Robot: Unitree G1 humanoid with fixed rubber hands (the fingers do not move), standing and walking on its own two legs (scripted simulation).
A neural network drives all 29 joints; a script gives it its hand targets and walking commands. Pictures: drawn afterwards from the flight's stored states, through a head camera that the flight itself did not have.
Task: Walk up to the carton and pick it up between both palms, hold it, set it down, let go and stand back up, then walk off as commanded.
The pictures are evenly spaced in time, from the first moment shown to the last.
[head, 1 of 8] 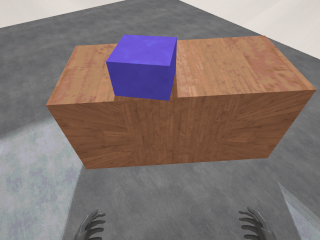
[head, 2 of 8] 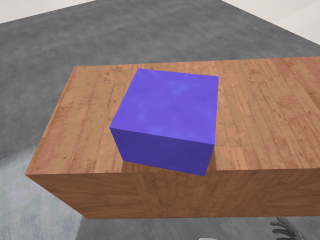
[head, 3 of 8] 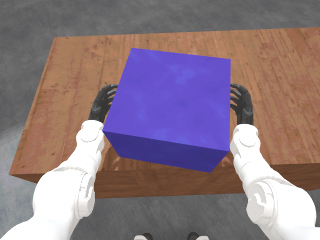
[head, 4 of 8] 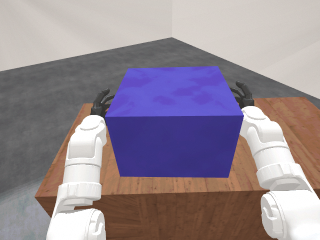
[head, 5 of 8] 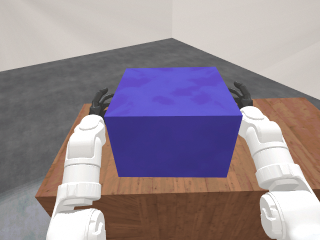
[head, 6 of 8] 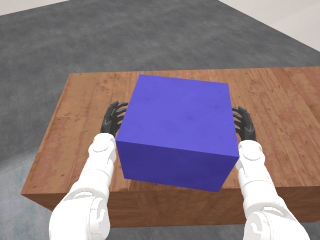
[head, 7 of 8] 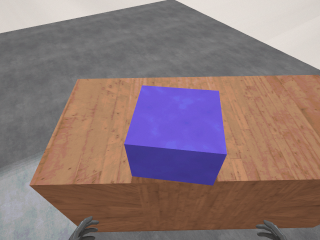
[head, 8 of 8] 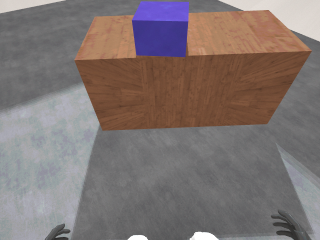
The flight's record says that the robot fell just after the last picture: no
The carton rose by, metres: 0.21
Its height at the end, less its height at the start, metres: +0.00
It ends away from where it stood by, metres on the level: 0.01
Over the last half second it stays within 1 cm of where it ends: yes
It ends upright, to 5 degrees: yes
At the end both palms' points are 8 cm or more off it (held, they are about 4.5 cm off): yes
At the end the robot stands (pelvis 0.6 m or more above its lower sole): yes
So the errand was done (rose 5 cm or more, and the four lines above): yes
